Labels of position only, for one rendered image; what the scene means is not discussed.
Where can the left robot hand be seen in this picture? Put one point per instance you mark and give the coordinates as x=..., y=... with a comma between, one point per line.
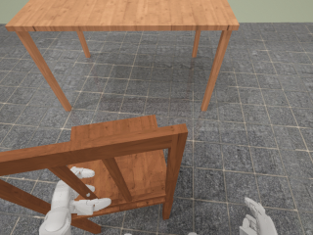
x=64, y=195

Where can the table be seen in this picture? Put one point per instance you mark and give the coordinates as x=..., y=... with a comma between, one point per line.
x=124, y=15

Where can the chair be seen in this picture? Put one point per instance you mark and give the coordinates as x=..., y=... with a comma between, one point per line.
x=126, y=156

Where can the right robot hand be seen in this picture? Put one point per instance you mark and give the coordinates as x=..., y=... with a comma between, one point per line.
x=262, y=225

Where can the left robot forearm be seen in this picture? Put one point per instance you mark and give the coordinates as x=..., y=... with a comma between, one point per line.
x=56, y=222

